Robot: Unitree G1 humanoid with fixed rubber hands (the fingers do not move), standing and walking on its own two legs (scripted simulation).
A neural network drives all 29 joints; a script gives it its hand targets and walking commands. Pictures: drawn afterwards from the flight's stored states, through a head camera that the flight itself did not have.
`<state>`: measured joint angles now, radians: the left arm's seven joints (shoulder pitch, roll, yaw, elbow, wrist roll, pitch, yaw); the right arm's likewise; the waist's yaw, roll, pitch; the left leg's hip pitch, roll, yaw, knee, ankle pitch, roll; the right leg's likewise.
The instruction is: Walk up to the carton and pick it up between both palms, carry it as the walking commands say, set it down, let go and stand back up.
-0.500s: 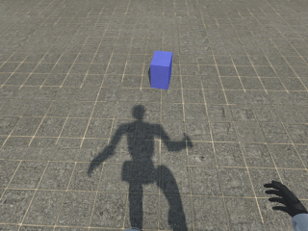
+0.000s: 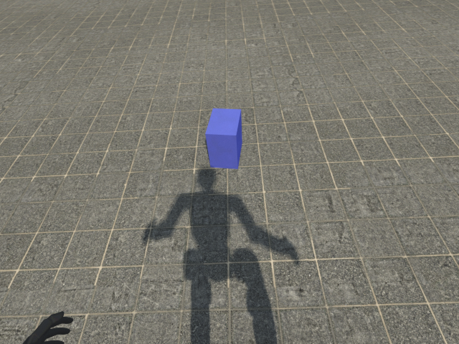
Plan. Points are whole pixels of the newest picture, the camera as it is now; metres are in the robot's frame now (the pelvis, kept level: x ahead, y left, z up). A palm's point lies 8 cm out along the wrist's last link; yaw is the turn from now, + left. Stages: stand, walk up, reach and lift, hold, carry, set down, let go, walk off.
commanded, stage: walk up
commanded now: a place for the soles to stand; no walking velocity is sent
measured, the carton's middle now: (225, 138) +1.32 +0.09 -0.63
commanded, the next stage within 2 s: none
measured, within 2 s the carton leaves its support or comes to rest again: neither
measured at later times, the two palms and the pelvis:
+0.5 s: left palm (68, 259) +0.32 +0.38 -0.08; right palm (394, 247) +0.32 -0.30 -0.04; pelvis +0.23 +0.05 +0.01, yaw -1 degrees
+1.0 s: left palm (72, 195) +0.49 +0.43 -0.07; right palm (343, 164) +0.56 -0.27 -0.06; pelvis +0.44 +0.07 +0.00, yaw -1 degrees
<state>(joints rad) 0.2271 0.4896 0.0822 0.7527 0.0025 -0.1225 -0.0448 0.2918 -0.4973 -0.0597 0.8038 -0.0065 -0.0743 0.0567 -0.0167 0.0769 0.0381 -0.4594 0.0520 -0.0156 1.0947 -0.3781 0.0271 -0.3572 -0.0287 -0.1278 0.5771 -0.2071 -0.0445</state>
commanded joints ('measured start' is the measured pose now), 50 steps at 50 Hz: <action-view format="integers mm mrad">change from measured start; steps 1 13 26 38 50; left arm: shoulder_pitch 82 124 36 97 86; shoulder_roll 235 222 133 224 154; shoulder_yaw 57 15 17 62 5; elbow -34 -29 -3 -37 -76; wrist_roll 4 -6 10 -7 10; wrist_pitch -11 6 23 13 30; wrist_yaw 4 0 -30 16 -1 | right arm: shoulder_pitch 24 -30 -18 62 171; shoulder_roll -155 -162 -211 -171 -199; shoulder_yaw -48 -77 -81 -47 -101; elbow -43 -49 -121 -82 -34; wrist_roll -12 -19 6 4 -18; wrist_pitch -4 -14 -31 -7 -22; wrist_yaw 19 34 2 -14 4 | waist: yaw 30 -41 -20 47 -89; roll -207 -76 74 -191 44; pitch -20 -56 17 -18 -48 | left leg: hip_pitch -135 387 239 -201 487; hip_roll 65 -51 187 73 34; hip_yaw -13 101 -59 -47 -35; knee -150 -622 -815 -75 -668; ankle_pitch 37 90 207 -35 -83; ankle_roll -32 28 206 -4 39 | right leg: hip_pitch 100 -7 -129 200 -230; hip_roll -262 -184 -66 -289 -104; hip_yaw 282 90 67 392 90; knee -346 -23 109 -295 185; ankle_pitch -180 86 19 -196 -284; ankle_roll -202 -102 30 -209 -71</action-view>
